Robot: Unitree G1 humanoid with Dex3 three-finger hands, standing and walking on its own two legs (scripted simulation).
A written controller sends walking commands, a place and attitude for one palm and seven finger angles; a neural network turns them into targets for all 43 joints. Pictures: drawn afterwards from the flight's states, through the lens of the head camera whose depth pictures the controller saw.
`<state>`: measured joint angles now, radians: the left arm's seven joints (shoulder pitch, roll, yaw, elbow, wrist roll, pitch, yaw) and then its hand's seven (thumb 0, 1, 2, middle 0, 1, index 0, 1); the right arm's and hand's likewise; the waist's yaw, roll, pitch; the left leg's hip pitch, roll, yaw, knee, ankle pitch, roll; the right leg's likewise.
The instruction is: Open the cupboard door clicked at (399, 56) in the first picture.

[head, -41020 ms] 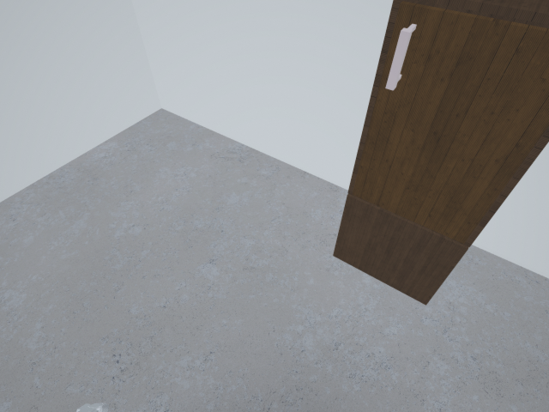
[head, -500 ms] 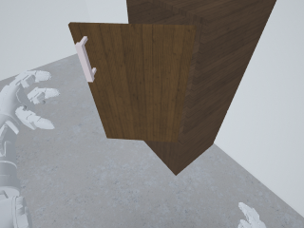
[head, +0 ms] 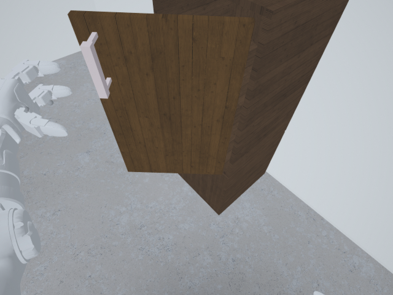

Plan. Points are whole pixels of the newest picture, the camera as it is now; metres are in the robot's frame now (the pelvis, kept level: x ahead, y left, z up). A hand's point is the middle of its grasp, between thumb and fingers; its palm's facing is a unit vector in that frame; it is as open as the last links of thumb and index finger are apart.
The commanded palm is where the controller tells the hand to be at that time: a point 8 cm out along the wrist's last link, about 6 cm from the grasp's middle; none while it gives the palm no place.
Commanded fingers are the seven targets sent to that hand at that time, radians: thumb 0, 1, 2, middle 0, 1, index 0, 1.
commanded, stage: move the hooked fingers beside the handle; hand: left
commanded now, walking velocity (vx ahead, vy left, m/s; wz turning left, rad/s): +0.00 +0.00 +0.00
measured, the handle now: (99, 66) +0.56 +0.22 +0.15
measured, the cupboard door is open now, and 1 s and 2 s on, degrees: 47 47 47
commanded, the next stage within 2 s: slide the fingers in behind the handle in 1.32 s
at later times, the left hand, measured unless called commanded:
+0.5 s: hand (61, 80) +0.49 +0.27 +0.17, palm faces -0.02 -1.00 +0.01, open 14.0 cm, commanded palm +0.48 +0.33 +0.16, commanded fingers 0.00 -0.50 0.30 -0.30 -1.20 -0.30 -1.20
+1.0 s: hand (60, 81) +0.50 +0.29 +0.16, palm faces -0.02 -1.00 +0.02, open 14.0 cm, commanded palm +0.49 +0.33 +0.15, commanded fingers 0.00 -0.50 0.30 -0.30 -1.20 -0.30 -1.20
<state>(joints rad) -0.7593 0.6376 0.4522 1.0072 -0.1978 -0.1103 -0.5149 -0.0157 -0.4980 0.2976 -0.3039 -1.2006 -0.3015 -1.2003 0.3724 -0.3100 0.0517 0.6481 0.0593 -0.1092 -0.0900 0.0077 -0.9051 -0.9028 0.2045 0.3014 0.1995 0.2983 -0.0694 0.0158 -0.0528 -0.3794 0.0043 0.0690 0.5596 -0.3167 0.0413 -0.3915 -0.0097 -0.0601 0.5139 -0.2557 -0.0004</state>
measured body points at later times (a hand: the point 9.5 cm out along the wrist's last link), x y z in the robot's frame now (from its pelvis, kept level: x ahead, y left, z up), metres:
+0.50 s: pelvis +0.00 +0.00 -0.01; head +0.09 +0.02 +0.44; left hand +0.48 +0.33 +0.17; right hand +0.00 -0.28 -0.11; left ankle -0.03 +0.09 -0.73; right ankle +0.00 -0.12 -0.73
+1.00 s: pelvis +0.01 +0.01 -0.01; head +0.11 +0.03 +0.43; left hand +0.50 +0.34 +0.16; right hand +0.00 -0.27 -0.11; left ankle -0.03 +0.09 -0.73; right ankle +0.00 -0.12 -0.73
